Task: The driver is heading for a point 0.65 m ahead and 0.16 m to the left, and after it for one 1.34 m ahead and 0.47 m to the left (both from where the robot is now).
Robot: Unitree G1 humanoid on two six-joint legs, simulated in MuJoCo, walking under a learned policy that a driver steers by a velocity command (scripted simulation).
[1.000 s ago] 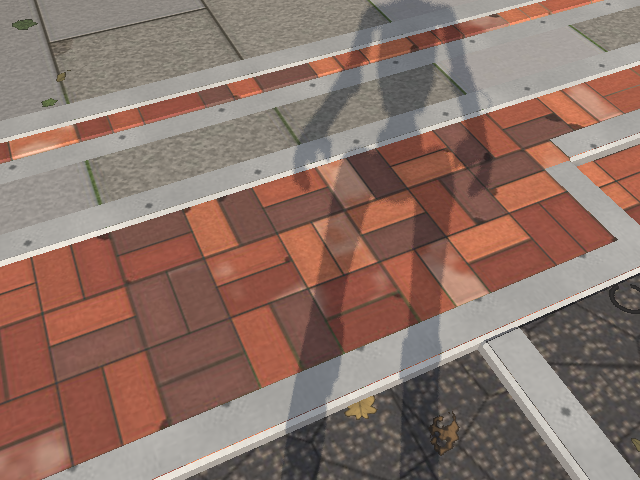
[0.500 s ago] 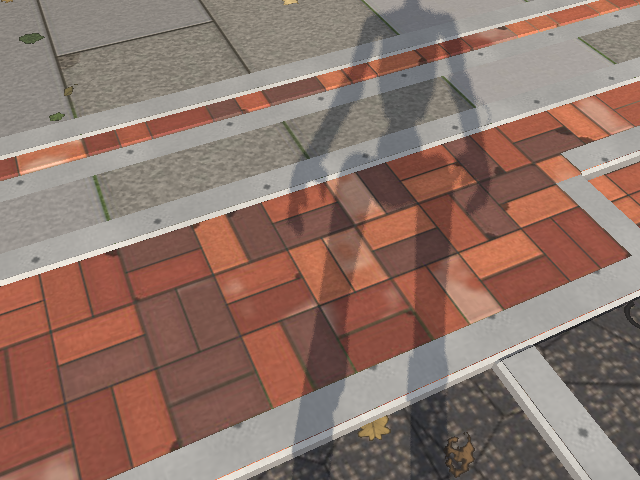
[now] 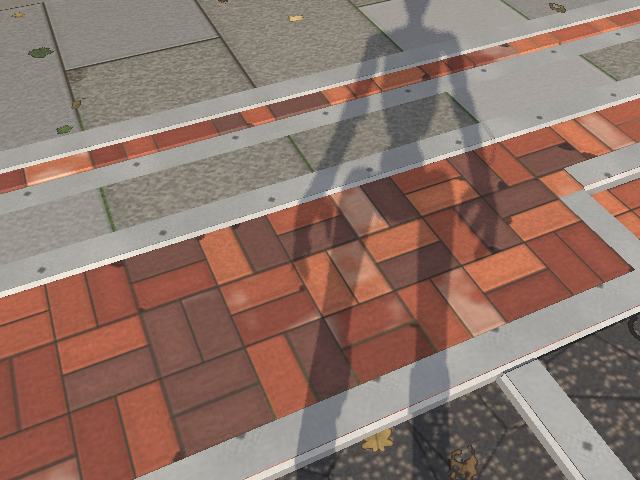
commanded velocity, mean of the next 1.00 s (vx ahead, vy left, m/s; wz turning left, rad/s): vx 0.43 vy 0.00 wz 0.10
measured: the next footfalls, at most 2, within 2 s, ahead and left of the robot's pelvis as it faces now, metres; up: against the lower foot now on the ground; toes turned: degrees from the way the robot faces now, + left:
right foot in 0.62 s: +0.43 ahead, -0.12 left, +0.00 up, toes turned -2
left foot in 1.18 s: +0.71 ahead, +0.14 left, +0.04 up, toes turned +18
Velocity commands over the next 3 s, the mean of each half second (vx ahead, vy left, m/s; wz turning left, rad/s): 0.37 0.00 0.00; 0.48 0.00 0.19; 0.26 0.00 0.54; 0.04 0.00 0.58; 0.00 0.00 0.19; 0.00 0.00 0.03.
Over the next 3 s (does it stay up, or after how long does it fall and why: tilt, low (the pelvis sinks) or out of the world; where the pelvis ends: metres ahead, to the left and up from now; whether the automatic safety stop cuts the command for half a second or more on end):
stays up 0.67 0.04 0.04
